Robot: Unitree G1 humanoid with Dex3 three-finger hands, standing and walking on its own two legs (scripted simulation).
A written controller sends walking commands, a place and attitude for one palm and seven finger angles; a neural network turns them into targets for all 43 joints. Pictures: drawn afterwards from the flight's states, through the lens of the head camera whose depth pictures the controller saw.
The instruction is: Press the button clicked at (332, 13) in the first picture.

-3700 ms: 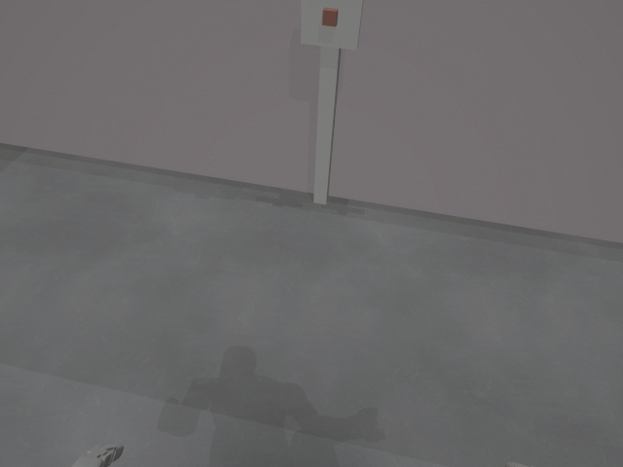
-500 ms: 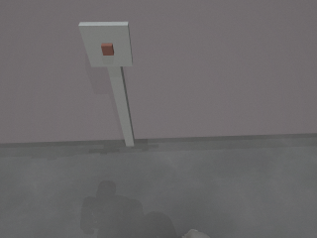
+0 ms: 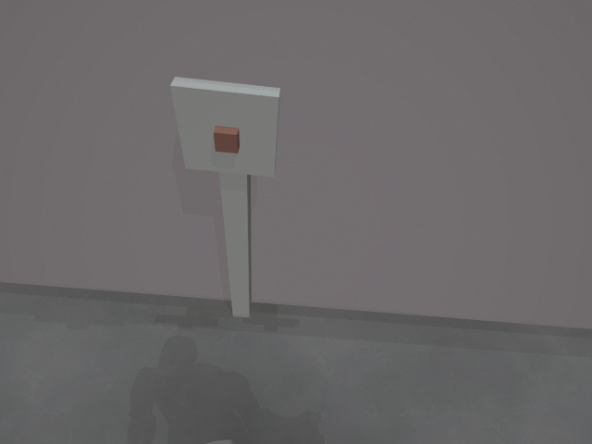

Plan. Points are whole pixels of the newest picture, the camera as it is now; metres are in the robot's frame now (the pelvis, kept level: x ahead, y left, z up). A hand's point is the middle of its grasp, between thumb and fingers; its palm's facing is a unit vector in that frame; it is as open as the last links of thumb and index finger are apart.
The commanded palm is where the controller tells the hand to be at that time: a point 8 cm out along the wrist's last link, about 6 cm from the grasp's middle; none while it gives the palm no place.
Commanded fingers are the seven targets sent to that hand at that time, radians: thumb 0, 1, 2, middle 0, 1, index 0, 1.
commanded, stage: take the last steps up to it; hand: left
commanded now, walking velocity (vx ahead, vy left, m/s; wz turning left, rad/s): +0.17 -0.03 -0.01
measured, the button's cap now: (227, 138) +0.59 +0.18 +0.06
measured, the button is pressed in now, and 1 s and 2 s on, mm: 0 0 0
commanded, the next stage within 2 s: come to a stop and stand still in 0.06 s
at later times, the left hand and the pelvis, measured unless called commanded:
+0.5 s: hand (194, 426) +0.17 +0.16 -0.16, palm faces +0.03 -0.97 -0.25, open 7.3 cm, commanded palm none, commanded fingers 0.00 0.90 0.90 -0.20 -0.30 -0.20 -0.30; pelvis +0.09 -0.02 +0.01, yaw +1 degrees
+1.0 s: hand out of the picture +0.04 +0.20 -0.16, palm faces +0.06 -0.97 -0.22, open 7.4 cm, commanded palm none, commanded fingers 0.00 0.90 0.90 -0.20 -0.30 -0.20 -0.30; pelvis +0.04 +0.01 +0.01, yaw +0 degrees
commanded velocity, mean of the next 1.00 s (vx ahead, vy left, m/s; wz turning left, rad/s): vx -0.06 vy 0.01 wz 0.00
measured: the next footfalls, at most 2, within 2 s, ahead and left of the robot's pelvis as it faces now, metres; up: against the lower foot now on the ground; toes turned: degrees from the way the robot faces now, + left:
right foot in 0.36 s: +0.19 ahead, -0.13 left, +0.00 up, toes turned -7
left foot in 0.70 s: +0.08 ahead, +0.12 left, +0.00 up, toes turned +5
